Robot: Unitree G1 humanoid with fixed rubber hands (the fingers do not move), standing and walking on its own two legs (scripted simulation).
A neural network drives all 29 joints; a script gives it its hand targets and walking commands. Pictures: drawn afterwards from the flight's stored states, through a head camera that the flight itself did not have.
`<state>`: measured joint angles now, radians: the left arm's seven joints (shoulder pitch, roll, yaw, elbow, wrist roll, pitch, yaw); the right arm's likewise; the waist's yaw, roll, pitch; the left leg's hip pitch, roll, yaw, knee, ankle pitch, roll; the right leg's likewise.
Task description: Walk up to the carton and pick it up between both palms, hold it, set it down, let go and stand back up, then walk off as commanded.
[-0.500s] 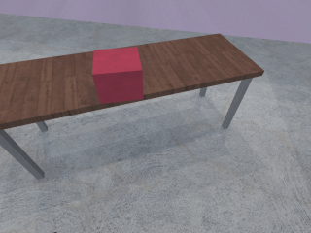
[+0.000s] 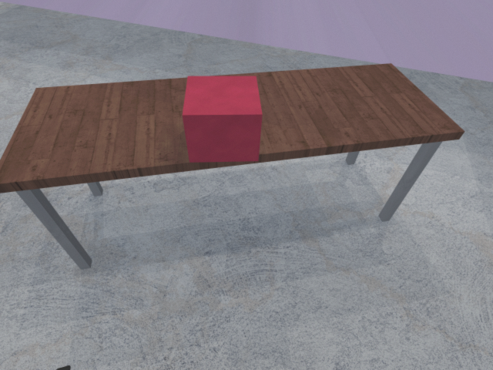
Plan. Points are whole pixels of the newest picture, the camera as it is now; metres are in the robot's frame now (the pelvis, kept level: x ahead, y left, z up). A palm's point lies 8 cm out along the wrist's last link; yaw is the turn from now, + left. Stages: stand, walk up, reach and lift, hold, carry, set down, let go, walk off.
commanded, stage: walk up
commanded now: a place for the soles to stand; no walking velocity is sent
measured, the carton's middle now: (223, 118) +0.83 +0.12 -0.09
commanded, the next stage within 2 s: none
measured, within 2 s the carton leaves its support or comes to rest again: neither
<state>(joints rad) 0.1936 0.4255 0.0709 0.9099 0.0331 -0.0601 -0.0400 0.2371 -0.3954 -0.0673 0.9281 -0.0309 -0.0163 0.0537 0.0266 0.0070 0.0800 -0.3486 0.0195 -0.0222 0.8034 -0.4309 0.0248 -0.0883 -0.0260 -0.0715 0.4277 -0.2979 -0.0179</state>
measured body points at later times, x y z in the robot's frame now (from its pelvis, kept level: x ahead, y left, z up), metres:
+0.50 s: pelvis +0.15 +0.00 -0.02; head +0.16 +0.01 +0.43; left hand +0.24 +0.35 -0.10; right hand +0.24 -0.32 -0.11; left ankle +0.09 +0.14 -0.73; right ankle +0.26 -0.11 -0.74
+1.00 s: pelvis +0.30 +0.01 -0.02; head +0.31 +0.03 +0.43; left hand +0.32 +0.34 -0.13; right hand +0.42 -0.32 -0.08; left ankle +0.31 +0.14 -0.74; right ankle +0.38 -0.12 -0.70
